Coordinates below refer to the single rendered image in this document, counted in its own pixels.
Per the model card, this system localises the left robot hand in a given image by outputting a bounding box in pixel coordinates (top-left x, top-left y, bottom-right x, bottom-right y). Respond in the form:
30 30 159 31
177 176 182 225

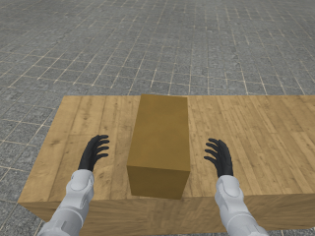
78 135 110 172

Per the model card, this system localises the robot right forearm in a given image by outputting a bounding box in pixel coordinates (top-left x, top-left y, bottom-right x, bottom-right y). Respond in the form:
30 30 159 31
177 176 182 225
215 175 270 236

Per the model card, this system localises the carton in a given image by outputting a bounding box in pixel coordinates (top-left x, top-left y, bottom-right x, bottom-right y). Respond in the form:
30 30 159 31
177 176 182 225
126 93 191 201

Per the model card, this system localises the robot left forearm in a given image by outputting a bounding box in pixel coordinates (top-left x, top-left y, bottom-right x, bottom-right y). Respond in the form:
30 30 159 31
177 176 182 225
36 169 95 236

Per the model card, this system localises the right robot hand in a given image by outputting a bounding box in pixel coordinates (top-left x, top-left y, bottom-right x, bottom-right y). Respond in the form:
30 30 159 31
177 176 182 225
204 138 234 178

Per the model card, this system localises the pedestal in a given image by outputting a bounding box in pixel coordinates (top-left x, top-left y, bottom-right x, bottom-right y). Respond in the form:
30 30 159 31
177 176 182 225
17 94 315 236

